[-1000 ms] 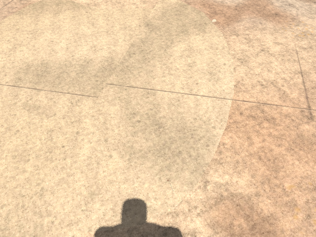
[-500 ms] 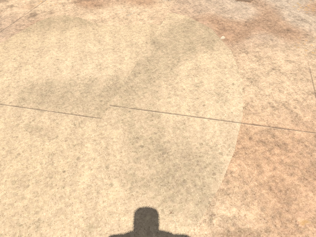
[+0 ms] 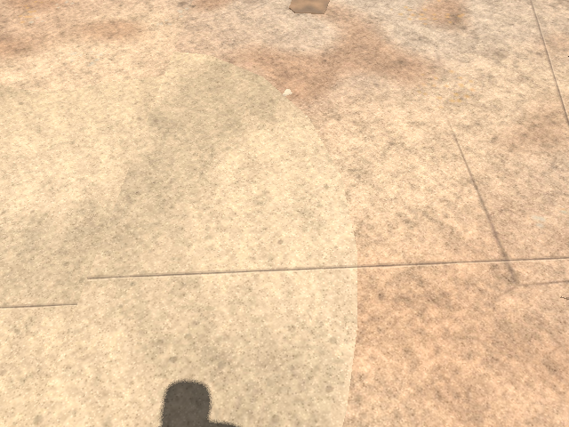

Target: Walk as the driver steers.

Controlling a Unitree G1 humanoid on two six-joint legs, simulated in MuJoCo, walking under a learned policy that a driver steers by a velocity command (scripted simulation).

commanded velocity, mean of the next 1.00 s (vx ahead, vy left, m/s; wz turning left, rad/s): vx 0.50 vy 0.00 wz -0.40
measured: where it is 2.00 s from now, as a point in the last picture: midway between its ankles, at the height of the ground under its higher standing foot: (391, 288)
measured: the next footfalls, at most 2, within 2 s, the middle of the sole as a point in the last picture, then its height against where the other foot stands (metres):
right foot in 0.30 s outside the picture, level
left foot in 0.84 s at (326, 362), level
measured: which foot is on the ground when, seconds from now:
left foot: down 0.00-0.32, up 0.34-0.82, down 0.84-1.00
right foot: up 0.00-0.28, down 0.30-0.84, up 0.86-1.00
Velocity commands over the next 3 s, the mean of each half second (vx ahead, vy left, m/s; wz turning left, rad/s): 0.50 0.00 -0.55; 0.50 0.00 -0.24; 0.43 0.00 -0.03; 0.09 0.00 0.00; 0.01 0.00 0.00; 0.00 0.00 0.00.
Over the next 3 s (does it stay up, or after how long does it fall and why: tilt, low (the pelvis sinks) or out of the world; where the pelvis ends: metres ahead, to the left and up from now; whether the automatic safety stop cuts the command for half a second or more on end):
stays up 0.88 -0.30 -0.01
